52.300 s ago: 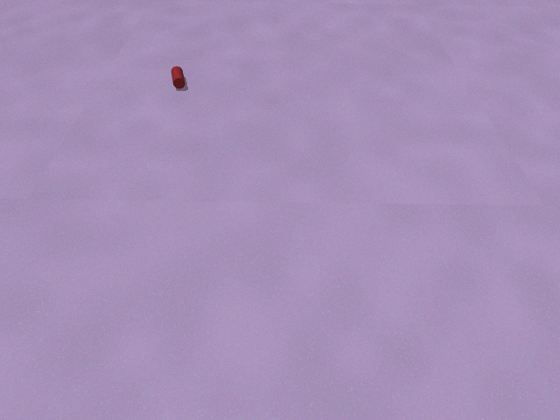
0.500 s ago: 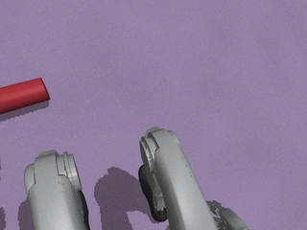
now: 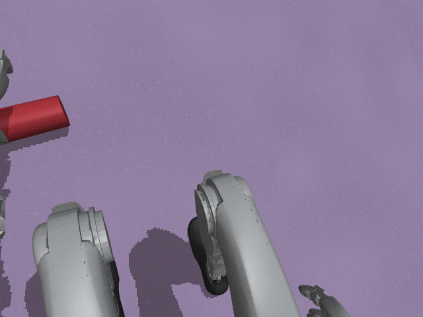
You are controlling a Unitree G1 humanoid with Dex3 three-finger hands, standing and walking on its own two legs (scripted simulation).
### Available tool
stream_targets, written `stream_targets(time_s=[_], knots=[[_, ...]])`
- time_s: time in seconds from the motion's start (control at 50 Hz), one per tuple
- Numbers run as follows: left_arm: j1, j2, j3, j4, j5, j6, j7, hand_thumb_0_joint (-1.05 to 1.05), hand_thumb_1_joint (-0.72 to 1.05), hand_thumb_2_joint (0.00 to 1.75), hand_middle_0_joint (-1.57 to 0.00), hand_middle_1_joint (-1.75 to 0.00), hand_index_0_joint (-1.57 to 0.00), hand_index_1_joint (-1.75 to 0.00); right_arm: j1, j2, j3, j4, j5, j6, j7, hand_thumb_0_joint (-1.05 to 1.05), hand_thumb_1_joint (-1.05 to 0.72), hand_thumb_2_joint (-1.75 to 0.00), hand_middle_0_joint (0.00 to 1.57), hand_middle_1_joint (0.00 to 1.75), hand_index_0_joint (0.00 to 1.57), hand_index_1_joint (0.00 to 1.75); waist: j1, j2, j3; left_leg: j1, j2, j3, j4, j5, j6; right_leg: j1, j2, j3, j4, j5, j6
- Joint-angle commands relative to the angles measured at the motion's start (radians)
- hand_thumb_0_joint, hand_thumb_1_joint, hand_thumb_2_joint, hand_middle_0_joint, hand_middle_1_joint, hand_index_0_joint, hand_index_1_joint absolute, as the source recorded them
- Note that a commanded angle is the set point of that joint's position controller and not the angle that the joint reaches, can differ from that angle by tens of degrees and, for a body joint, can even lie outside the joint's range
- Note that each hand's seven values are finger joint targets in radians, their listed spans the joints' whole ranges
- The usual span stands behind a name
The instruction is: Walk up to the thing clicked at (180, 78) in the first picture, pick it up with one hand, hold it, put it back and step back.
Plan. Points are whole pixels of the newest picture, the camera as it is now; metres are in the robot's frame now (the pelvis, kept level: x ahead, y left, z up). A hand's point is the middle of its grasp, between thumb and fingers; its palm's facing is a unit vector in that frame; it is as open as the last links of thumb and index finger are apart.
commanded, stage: home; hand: left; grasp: from above
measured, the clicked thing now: (27, 119) +0.54 +0.27 -0.30
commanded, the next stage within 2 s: none
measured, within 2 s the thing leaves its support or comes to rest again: neither
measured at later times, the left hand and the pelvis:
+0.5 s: hand out of the picture +0.47 +0.28 -0.05, palm faces -0.33 -0.41 -0.85, open 9.6 cm; pelvis +0.02 +0.00 +0.07, yaw +2 degrees
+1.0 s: hand out of the picture +0.29 +0.23 +0.16, palm faces +0.04 -0.93 -0.37, open 7.4 cm; pelvis +0.03 +0.00 +0.25, yaw +7 degrees
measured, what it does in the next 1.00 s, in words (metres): rises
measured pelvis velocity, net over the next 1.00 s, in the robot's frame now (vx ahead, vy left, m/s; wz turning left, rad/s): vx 0.03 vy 0.00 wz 0.13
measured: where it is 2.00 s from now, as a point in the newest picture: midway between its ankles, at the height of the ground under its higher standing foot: (163, 286)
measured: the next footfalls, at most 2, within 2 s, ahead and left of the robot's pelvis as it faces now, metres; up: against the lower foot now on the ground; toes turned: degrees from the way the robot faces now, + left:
none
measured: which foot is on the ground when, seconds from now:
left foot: down 0.00-1.00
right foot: down 0.00-1.00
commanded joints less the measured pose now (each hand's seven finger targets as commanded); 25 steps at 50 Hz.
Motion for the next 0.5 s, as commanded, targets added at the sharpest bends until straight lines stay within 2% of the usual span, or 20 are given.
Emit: stream_targets(time_s=[0.0,0.02,0.04,0.06,0.08,0.1,0.12,0.14,0.16,0.22,0.28,0.3,0.34,0.38,0.42,0.46,0.48], knots=[[-0.421,0.236,0.039,-0.151,0.006,-0.005,0.077,0.0,-0.52,0.99,-0.08,-0.99,-0.08,-0.99,0.182,-0.219,-0.061,-0.007,-0.014,-0.025,-0.009,0.0,-0.89,-0.89,0.2,0.3,0.2,0.3,-0.027,0.357,-0.675,0.48,0.001,0.102,-0.213,0.008,0.041,0.311,0.026,-0.089,-0.199,0.056,-0.087],[-0.441,0.252,0.047,-0.182,0.001,-0.009,0.082,0.0,-0.44,0.93,-0.16,-0.91,-0.16,-0.91,0.182,-0.221,-0.063,-0.009,-0.016,-0.03,-0.009,0.0,-0.88,-0.89,0.2,0.3,0.2,0.3,-0.023,0.375,-0.7,0.486,0.003,0.102,-0.204,0.017,0.041,0.309,0.027,-0.09,-0.193,0.069,-0.085],[-0.426,0.246,0.053,-0.196,-0.004,-0.006,0.085,0.0,-0.47,0.95,-0.1,-0.98,-0.11,-0.97,0.193,-0.225,-0.069,-0.006,-0.018,-0.036,-0.008,0.0,-0.89,-0.89,0.2,0.3,0.2,0.3,-0.024,0.385,-0.708,0.513,0.004,0.106,-0.197,0.037,0.039,0.311,0.023,-0.098,-0.188,0.094,-0.084],[-0.445,0.236,0.05,-0.238,-0.01,-0.007,0.088,0.0,-0.39,0.95,-0.18,-0.9,-0.19,-0.89,0.207,-0.226,-0.069,0.0,-0.02,-0.04,-0.005,0.0,-0.88,-0.89,0.2,0.3,0.2,0.3,-0.03,0.418,-0.726,0.519,0.004,0.108,-0.199,0.054,0.036,0.318,0.021,-0.104,-0.179,0.119,-0.084],[-0.427,0.243,0.059,-0.274,-0.018,-0.006,0.093,0.0,-0.46,0.94,-0.12,-0.97,-0.13,-0.95,0.205,-0.224,-0.074,-0.003,-0.021,-0.041,-0.002,0.0,-0.89,-0.89,0.2,0.3,0.2,0.3,-0.013,0.434,-0.779,0.545,0.007,0.105,-0.198,0.072,0.032,0.333,0.024,-0.103,-0.172,0.132,-0.086],[-0.422,0.243,0.064,-0.306,-0.021,0.002,0.094,0.0,-0.38,0.95,-0.2,-0.89,-0.21,-0.87,0.216,-0.228,-0.079,0.003,-0.016,-0.041,-0.002,0.0,-0.88,-0.89,0.2,0.3,0.2,0.3,-0.007,0.454,-0.817,0.583,0.006,0.11,-0.201,0.104,0.031,0.34,0.019,-0.111,-0.167,0.171,-0.085],[-0.378,0.232,0.067,-0.344,-0.03,0.011,0.093,0.0,-0.3,0.99,-0.26,-0.81,-0.24,-0.79,0.223,-0.226,-0.088,-0.001,-0.011,-0.041,0.003,0.0,-0.88,-0.89,0.2,0.3,0.2,0.3,0.015,0.493,-0.871,0.632,0.007,0.111,-0.213,0.144,0.026,0.361,0.017,-0.112,-0.162,0.203,-0.087],[-0.369,0.234,0.078,-0.377,-0.041,0.024,0.091,0.0,-0.22,0.98,-0.26,-0.73,-0.23,-0.74,0.231,-0.233,-0.096,-0.004,-0.006,-0.039,0.004,0.0,-0.88,-0.89,0.2,0.3,0.2,0.3,0.022,0.503,-0.909,0.662,0.006,0.108,-0.222,0.168,0.023,0.355,0.015,-0.119,-0.158,0.219,-0.091],[-0.327,0.235,0.09,-0.377,-0.056,0.04,0.089,0.0,-0.14,0.99,-0.26,-0.69,-0.23,-0.72,0.244,-0.233,-0.106,-0.003,-0.001,-0.038,0.008,0.0,-0.88,-0.89,0.2,0.3,0.2,0.3,0.031,0.511,-0.911,0.68,0.008,0.113,-0.225,0.203,0.025,0.374,0.014,-0.119,-0.166,0.248,-0.087],[-0.272,0.237,0.131,-0.481,-0.13,0.092,0.071,0.0,0.06,0.97,-0.25,-0.62,-0.23,-0.64,0.262,-0.223,-0.134,-0.006,0.016,-0.022,0.017,0.0,-0.89,-0.9,0.2,0.3,0.2,0.3,0.07,0.487,-1.009,0.717,0.008,0.125,-0.249,0.264,0.033,0.451,0.016,-0.104,-0.193,0.3,-0.081],[-0.161,0.184,0.15,-0.534,-0.225,0.147,0.025,0.0,0.26,0.91,-0.23,-0.51,-0.21,-0.53,0.264,-0.204,-0.162,-0.012,0.04,-0.003,0.023,0.0,-0.89,-0.9,0.2,0.3,0.2,0.3,0.112,0.438,-1.01,0.724,0.006,0.133,-0.301,0.276,0.042,0.498,0.015,-0.086,-0.246,0.3,-0.079],[-0.12,0.143,0.131,-0.537,-0.261,0.162,0.0,0.0,0.34,0.92,-0.23,-0.49,-0.21,-0.5,0.254,-0.193,-0.17,-0.018,0.047,0.002,0.023,0.0,-0.89,-0.9,0.2,0.3,0.2,0.3,0.113,0.396,-0.988,0.714,0.008,0.134,-0.315,0.255,0.047,0.513,0.021,-0.079,-0.272,0.282,-0.078],[-0.012,0.077,0.124,-0.579,-0.337,0.181,-0.056,0.0,0.5,0.89,-0.21,-0.42,-0.2,-0.42,0.25,-0.18,-0.189,-0.025,0.065,0.009,0.023,0.0,-0.89,-0.9,0.2,0.3,0.2,0.3,0.13,0.332,-0.942,0.678,0.002,0.141,-0.357,0.224,0.056,0.557,0.018,-0.063,-0.322,0.263,-0.076],[0.097,0.028,0.12,-0.631,-0.409,0.198,-0.118,0.0,0.62,0.92,-0.21,-0.4,-0.21,-0.41,0.232,-0.179,-0.202,-0.041,0.081,0.017,0.019,0.0,-0.9,-0.9,0.2,0.3,0.2,0.3,0.141,0.252,-0.858,0.624,-0.001,0.144,-0.387,0.174,0.065,0.566,0.017,-0.05,-0.376,0.224,-0.077],[0.172,-0.001,0.116,-0.755,-0.477,0.212,-0.17,0.0,0.76,0.94,-0.22,-0.38,-0.21,-0.38,0.208,-0.173,-0.212,-0.07,0.096,0.024,0.01,0.0,-0.9,-0.9,0.2,0.3,0.2,0.3,0.153,0.2,-0.825,0.625,0.0,0.137,-0.431,0.136,0.068,0.601,0.014,-0.041,-0.431,0.186,-0.078],[0.28,-0.075,0.085,-0.841,-0.554,0.228,-0.212,0.0,0.9,0.95,-0.21,-0.34,-0.21,-0.34,0.178,-0.154,-0.215,-0.097,0.11,0.024,0.0,0.0,-0.9,-0.9,0.2,0.3,0.2,0.3,0.158,0.14,-0.794,0.653,0.006,0.125,-0.484,0.116,0.07,0.646,0.01,-0.037,-0.48,0.172,-0.074],[0.318,-0.093,0.083,-0.893,-0.592,0.234,-0.226,0.0,0.9,0.91,-0.2,-0.31,-0.2,-0.31,0.161,-0.147,-0.22,-0.108,0.116,0.021,-0.005,0.0,-0.9,-0.9,0.2,0.3,0.2,0.3,0.166,0.121,-0.785,0.68,0.008,0.123,-0.505,0.112,0.07,0.662,0.009,-0.031,-0.504,0.172,-0.072]])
